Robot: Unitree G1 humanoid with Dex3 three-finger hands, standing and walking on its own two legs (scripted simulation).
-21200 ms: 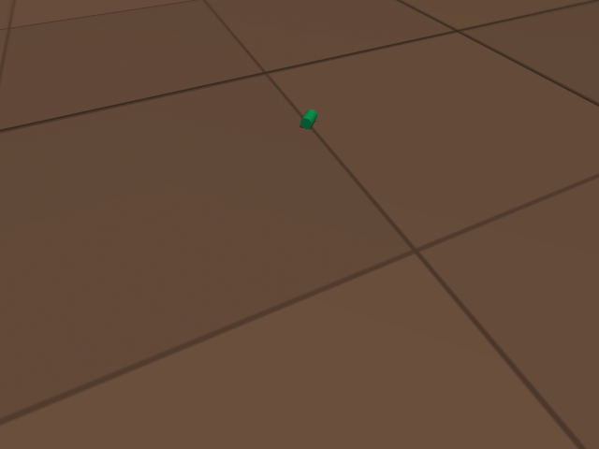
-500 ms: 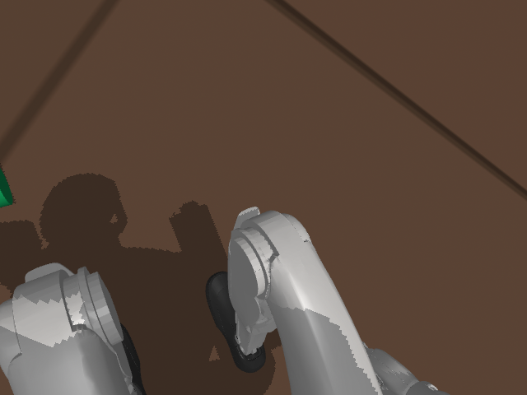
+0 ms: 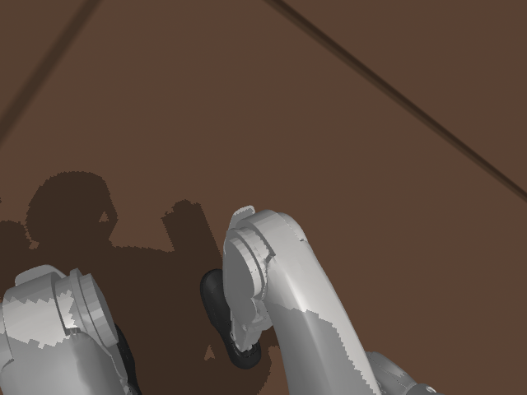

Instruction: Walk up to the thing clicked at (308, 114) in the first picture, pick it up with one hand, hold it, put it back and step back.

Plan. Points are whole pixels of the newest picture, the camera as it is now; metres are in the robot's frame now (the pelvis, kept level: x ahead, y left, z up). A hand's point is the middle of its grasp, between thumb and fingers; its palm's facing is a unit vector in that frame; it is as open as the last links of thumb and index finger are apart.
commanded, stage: close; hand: left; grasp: from above
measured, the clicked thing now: out of the picture +0.44 +0.32 -0.27
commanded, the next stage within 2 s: settle in 1.00 s
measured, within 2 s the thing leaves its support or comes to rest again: leaves its support in 1.44 s
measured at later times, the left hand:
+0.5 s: hand out of the picture +0.42 +0.32 -0.24, palm faces -0.43 -0.13 -0.89, open 10.2 cm
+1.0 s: hand out of the picture +0.42 +0.32 -0.24, palm faces -0.43 -0.14 -0.89, open 10.0 cm
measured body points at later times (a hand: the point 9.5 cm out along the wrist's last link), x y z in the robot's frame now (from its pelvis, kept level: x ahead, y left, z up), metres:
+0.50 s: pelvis +0.00 +0.00 +0.00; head +0.26 +0.13 +0.34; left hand +0.44 +0.32 -0.19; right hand +0.06 -0.25 -0.06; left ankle +0.07 +0.12 -0.27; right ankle +0.11 -0.10 -0.27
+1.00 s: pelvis +0.00 +0.00 +0.00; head +0.26 +0.13 +0.34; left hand +0.44 +0.32 -0.19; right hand +0.06 -0.25 -0.06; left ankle +0.07 +0.12 -0.27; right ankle +0.11 -0.10 -0.27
